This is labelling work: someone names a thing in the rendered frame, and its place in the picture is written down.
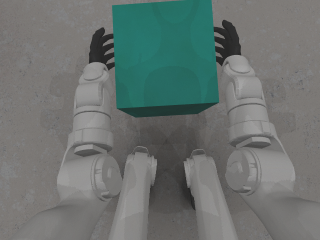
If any left robot forearm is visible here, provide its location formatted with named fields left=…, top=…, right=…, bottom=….
left=57, top=62, right=114, bottom=191

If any robot right upper arm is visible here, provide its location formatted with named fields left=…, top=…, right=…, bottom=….
left=225, top=147, right=320, bottom=240

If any right robot forearm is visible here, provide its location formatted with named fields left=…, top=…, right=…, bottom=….
left=219, top=55, right=296, bottom=176

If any robot left upper arm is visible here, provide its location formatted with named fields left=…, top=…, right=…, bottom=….
left=8, top=153, right=123, bottom=240

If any robot right thigh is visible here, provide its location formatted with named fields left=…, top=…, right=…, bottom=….
left=183, top=154, right=239, bottom=240

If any robot right hand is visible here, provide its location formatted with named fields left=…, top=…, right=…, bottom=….
left=213, top=20, right=241, bottom=67

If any left robot shin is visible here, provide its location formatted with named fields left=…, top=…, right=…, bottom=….
left=124, top=146, right=150, bottom=173

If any robot left hand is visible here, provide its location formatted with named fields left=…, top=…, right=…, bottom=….
left=89, top=27, right=115, bottom=71

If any carton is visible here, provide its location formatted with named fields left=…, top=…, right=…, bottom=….
left=112, top=0, right=219, bottom=118

